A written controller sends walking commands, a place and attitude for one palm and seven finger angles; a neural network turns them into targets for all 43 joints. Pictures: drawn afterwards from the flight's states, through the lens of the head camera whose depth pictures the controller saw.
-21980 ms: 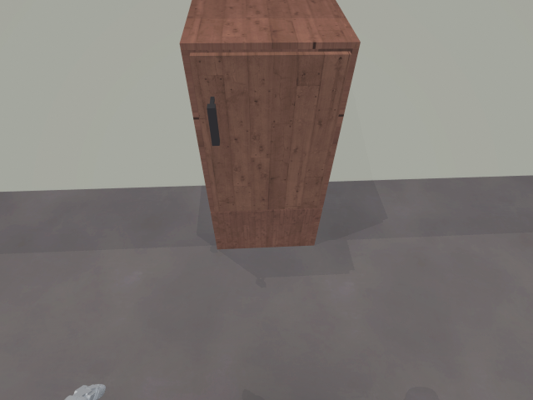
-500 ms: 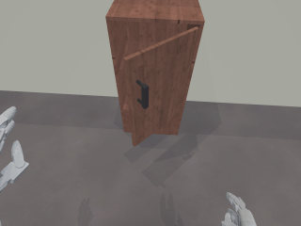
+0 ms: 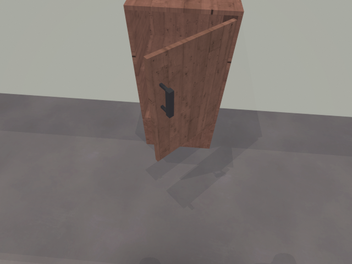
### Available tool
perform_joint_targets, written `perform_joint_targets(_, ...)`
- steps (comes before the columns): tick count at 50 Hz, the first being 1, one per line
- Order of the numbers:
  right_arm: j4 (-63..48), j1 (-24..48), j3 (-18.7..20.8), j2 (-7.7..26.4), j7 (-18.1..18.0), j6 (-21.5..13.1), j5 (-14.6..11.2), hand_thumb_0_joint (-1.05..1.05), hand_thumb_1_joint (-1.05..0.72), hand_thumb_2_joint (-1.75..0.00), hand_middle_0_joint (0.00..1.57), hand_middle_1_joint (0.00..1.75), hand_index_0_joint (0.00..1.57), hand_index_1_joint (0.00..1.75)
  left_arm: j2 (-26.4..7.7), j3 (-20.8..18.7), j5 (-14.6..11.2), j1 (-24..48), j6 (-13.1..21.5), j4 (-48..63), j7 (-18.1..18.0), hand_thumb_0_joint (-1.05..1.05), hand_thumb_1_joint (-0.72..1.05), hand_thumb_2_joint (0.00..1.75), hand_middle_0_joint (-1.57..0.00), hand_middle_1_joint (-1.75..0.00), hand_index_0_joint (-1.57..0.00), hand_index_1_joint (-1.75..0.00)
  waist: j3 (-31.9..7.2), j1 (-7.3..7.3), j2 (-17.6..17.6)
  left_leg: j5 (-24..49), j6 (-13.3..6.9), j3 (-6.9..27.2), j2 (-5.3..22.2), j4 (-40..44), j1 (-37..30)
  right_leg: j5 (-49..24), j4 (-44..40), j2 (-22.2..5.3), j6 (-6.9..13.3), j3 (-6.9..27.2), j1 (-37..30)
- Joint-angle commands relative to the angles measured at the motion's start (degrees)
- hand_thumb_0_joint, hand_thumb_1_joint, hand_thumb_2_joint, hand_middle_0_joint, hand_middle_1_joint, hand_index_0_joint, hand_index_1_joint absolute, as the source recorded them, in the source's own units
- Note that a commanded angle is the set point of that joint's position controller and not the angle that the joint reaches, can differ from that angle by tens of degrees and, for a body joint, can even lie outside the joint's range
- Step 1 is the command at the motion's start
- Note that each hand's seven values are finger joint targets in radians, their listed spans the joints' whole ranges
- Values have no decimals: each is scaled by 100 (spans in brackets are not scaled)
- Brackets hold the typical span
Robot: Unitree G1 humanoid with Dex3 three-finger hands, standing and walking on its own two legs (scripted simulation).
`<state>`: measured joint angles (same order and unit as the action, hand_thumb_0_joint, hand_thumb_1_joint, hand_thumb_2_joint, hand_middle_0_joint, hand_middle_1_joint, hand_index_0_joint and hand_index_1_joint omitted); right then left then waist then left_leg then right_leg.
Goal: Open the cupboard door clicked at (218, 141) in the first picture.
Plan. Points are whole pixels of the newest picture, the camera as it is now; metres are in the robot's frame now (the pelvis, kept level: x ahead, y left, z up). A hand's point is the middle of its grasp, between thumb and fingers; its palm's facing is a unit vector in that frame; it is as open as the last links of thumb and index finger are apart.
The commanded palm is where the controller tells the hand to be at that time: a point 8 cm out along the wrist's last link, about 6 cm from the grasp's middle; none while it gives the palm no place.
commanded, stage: let the arm hang, fingers relaxed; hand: left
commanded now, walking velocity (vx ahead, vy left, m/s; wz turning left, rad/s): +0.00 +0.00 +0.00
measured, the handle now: (166, 100) +0.63 +0.07 -0.06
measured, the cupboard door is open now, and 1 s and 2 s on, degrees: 44 44 44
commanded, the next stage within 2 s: look to check the result in 0.58 s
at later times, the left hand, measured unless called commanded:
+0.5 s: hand out of the picture +0.03 +0.17 -0.17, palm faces +0.01 -0.98 -0.21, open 7.3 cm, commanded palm none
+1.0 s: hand out of the picture +0.02 +0.16 -0.17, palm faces +0.02 -0.98 -0.20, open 7.4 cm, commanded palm none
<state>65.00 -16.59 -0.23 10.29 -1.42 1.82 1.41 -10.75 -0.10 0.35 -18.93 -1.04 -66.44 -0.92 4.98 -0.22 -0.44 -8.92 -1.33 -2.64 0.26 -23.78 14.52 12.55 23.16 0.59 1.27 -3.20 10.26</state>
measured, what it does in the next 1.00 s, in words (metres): stands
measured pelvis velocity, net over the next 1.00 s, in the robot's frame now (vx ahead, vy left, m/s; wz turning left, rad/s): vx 0.02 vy -0.01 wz -0.01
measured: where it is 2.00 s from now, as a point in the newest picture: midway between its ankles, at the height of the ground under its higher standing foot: outside the picture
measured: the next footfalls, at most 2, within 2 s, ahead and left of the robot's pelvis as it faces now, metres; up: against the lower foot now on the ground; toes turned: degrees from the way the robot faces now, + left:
none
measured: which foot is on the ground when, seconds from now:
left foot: down 0.00-1.00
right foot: down 0.00-1.00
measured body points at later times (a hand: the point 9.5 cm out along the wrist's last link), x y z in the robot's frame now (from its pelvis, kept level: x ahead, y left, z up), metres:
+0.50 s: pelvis +0.01 +0.00 +0.00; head +0.02 -0.01 +0.45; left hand +0.03 +0.22 -0.16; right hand +0.00 -0.22 -0.17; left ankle +0.04 +0.10 -0.74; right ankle +0.00 -0.11 -0.74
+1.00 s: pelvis +0.02 -0.01 +0.00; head +0.04 -0.02 +0.45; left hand +0.02 +0.21 -0.16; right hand +0.03 -0.23 -0.16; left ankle +0.04 +0.10 -0.74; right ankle +0.00 -0.11 -0.74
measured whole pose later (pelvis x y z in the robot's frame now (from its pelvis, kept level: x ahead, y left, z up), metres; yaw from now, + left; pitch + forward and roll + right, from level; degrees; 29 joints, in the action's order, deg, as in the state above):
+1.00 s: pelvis +0.02 -0.01 +0.00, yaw -1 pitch -1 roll +0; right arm 65.9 -12.9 0.1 9.0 -2.0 0.2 1.5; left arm -8.2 -0.4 0.3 -14.6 0.6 -66.2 -1.7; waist 3.3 -0.5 -0.7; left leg -9.7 -0.5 -3.1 0.4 -21.1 10.5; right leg 13.8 21.6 0.8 1.8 -2.7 6.9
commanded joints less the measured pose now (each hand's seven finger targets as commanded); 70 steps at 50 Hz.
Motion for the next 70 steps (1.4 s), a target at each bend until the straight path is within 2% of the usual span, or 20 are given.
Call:
perform_joint_targets(1, -237, -180, 109, 528, -49, -139, -42, 0, -90, -90, 20, 30, 20, 30, -549, -85, 7, -63, 166, 192, -88, 0, 90, 90, -20, -30, -20, -30, -370, -49, -5, -3, -41, 564, 550, 414, -410, 81, -587, -628, 139, 606, 235)
perform_joint_targets(5, -128, -275, 101, 372, -49, -116, -22, 0, -90, -90, 20, 30, 20, 30, -449, -85, 5, -93, 140, 129, -113, 0, 90, 90, -20, -30, -20, -30, -158, -55, 142, -224, -34, 562, 531, 489, -315, 299, -580, -623, 134, 579, 351)
perform_joint_targets(9, -100, -284, 116, 269, -38, -109, -10, 0, -90, -90, 20, 30, 20, 30, -397, -105, 20, -62, 134, 157, -126, 0, 90, 90, -20, -30, -20, -30, -15, -55, 76, -401, -32, 553, 505, 535, -218, 445, -576, -614, 126, 598, 449)
perform_joint_targets(11, -114, -299, 122, 248, -35, -116, -12, 0, -90, -90, 20, 30, 20, 30, -390, -117, 27, -76, 150, 186, -135, 0, 90, 90, -20, -30, -20, -30, -71, -45, 155, -311, -33, 528, 497, 495, -245, 389, -570, -598, 121, 616, 419)
perform_joint_targets(17, -78, -223, 119, 181, -32, -147, 4, 0, -90, -90, 20, 30, 20, 30, -335, -135, 28, 57, 161, 228, -139, 0, 90, 90, -20, -30, -20, -30, 64, -44, 31, -216, -10, 526, 494, 554, -217, 264, -550, -613, 112, 620, 430)
perform_joint_targets(20, -85, -197, 105, 208, -39, -171, 6, 0, -90, -90, 20, 30, 20, 30, -366, -141, 22, 86, 169, 233, -126, 0, 90, 90, -20, -30, -20, -30, -22, -35, -156, -103, -12, 543, 517, 594, -249, 76, -518, -613, 117, 625, 305)
perform_joint_targets(21, -112, -201, 121, 209, -39, -172, -6, 0, -90, -90, 20, 30, 20, 30, -378, -151, 25, 75, 176, 245, -132, 0, 90, 90, -20, -30, -20, -30, -77, -15, -23, -75, -17, 530, 521, 563, -261, 75, -537, -608, 111, 606, 255)
perform_joint_targets(29, -94, -125, 119, 295, -45, -190, -3, 0, -90, -90, 20, 30, 20, 30, -395, -137, 17, 152, 196, 240, -121, 0, 90, 90, -20, -30, -20, -30, -109, -44, -17, 157, -3, 519, 542, 565, -446, -89, -590, -626, 110, 633, 241)
perform_joint_targets(32, -93, -95, 111, 322, -52, -208, -13, 0, -90, -90, 20, 30, 20, 30, -406, -137, 14, 147, 212, 220, -125, 0, 90, 90, -20, -30, -20, -30, -282, -48, -28, 403, -8, 506, 565, 521, -565, -322, -560, -635, 102, 634, 113)
perform_joint_targets(42, -67, -3, 102, 357, -64, -204, -20, 0, -90, -90, 20, 30, 20, 30, -385, -121, 16, 122, 215, 162, -129, 0, 90, 90, -20, -30, -20, -30, -140, -50, 22, 427, -3, 494, 568, 553, -615, -333, -647, -642, 91, 630, 133)
perform_joint_targets(45, -59, 19, 100, 369, -69, -220, -21, 0, -90, -90, 20, 30, 20, 30, -400, -119, 8, 81, 231, 149, -126, 0, 90, 90, -20, -30, -20, -30, -290, -43, 19, 597, -10, 491, 576, 522, -721, -531, -637, -655, 94, 643, 43)
perform_joint_targets(63, -35, 85, 92, 430, -75, -223, -17, 0, -90, -90, 20, 30, 20, 30, -463, -121, 4, 128, 252, 156, -130, 0, 90, 90, -20, -30, -20, -30, -212, -28, 44, 705, 18, 460, 578, 528, -744, -800, -715, -679, 95, 616, -72)
perform_joint_targets(66, -82, 6, 164, 440, -117, -156, -22, 0, -90, -90, 20, 30, 20, 30, -523, -228, 23, 142, 163, 267, -126, 0, 90, 90, -20, -30, -20, -30, -184, -35, 60, 626, 44, 268, 644, 226, -752, -1099, -517, -661, 129, 784, 126)
perform_joint_targets(69, -252, 39, 314, 581, -159, -80, -14, 0, -90, -90, 20, 30, 20, 30, -674, -388, 59, 254, 48, 479, -76, 0, 90, 90, -20, -30, -20, -30, -218, -56, 238, 283, 61, 29, 704, -119, -589, -1331, -229, -674, 226, 1017, 289)
perform_joint_targets(70, -334, 65, 355, 611, -169, -60, -17, 0, -90, -90, 20, 30, 20, 30, -724, -440, 69, 300, 8, 585, -54, 0, 90, 90, -20, -30, -20, -30, -212, -58, 189, 112, 65, -31, 710, -212, -499, -1272, -181, -687, 256, 1123, 362)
